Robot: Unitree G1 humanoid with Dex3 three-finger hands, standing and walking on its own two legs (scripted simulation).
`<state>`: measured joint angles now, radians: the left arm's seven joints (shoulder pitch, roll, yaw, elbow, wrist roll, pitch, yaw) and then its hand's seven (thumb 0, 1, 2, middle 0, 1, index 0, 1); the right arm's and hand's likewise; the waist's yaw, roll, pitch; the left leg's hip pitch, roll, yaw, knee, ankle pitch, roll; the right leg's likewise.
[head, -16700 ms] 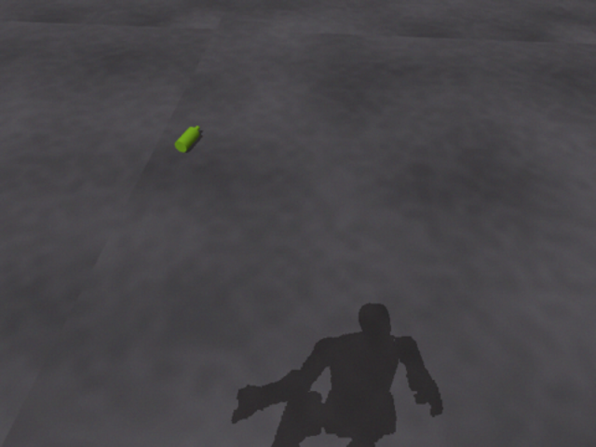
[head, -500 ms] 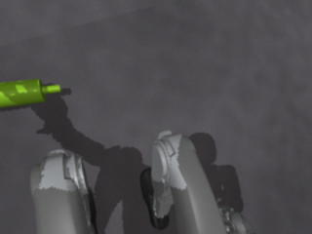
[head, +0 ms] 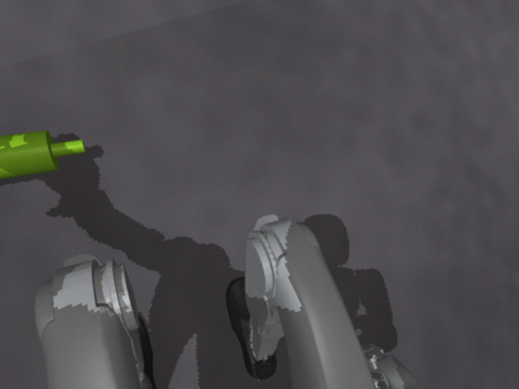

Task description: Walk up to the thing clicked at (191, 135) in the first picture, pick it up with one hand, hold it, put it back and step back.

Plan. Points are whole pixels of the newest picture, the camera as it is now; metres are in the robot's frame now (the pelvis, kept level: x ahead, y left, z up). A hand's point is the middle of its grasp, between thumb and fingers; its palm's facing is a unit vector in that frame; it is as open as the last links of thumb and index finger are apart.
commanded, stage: rise first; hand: left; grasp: from above
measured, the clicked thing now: (21, 154) +0.51 +0.29 -0.29
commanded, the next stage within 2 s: approach in 0.92 s
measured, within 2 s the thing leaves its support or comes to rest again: neither
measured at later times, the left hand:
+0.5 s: hand out of the picture +0.46 +0.35 -0.18, palm faces -0.44 -0.09 -0.89, open 14.1 cm
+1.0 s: hand out of the picture +0.46 +0.34 -0.17, palm faces -0.45 -0.08 -0.89, open 14.0 cm
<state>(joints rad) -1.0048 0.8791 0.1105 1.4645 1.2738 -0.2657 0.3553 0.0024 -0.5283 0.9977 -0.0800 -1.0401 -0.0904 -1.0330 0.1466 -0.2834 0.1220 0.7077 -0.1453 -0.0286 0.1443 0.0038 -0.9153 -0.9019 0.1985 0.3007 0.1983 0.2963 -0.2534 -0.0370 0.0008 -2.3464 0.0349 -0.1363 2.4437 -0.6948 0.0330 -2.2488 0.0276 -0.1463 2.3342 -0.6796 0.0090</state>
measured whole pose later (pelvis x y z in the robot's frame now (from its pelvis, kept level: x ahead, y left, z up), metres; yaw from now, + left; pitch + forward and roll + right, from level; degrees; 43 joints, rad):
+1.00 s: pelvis +0.00 +0.00 +0.00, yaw +0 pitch +33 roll -11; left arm -1.03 0.91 0.09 1.47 1.28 -0.25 0.34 0.00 -0.52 1.01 -0.10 -1.02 -0.10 -1.02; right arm 0.16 -0.29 0.15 0.68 -0.15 -0.04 0.15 0.00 -0.91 -0.90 0.20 0.30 0.20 0.30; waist -0.27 -0.04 0.00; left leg -2.35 0.03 -0.14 2.44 -0.69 0.04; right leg -2.24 0.03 -0.15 2.33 -0.67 0.02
